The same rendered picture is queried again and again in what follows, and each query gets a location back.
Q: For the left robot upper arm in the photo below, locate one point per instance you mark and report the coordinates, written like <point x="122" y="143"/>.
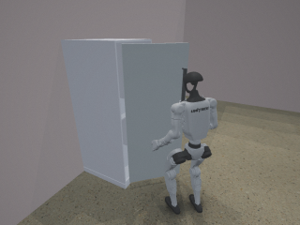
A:
<point x="176" y="110"/>

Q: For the robot right foot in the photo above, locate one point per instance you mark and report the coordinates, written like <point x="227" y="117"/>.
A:
<point x="198" y="206"/>

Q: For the robot left hand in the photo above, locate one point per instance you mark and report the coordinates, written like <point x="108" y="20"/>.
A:
<point x="154" y="144"/>

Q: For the robot left forearm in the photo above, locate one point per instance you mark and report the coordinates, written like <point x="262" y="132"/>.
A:
<point x="166" y="140"/>

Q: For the robot head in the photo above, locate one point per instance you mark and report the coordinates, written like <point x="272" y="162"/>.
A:
<point x="193" y="78"/>

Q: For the fridge door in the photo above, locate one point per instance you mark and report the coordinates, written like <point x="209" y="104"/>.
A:
<point x="153" y="80"/>

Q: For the right robot upper arm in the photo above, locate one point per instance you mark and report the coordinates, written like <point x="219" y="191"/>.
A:
<point x="213" y="123"/>

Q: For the handle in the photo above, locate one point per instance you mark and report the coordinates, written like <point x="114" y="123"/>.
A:
<point x="183" y="95"/>

